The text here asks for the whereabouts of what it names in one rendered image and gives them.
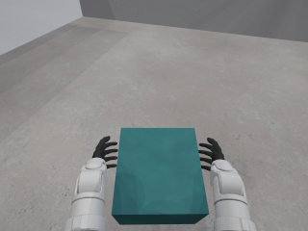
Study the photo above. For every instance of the robot left hand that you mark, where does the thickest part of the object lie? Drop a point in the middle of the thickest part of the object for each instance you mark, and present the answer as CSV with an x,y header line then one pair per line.
x,y
100,151

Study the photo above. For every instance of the left robot forearm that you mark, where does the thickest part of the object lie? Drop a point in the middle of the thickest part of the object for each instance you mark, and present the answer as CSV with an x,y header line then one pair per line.
x,y
89,198

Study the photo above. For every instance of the carton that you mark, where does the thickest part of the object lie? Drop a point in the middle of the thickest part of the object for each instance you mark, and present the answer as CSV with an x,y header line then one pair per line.
x,y
158,178

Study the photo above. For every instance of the robot right hand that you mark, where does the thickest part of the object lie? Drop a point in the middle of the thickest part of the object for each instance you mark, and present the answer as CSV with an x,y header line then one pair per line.
x,y
216,153

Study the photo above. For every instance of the right robot forearm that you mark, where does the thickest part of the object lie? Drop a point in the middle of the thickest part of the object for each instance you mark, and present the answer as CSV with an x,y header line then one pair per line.
x,y
230,201

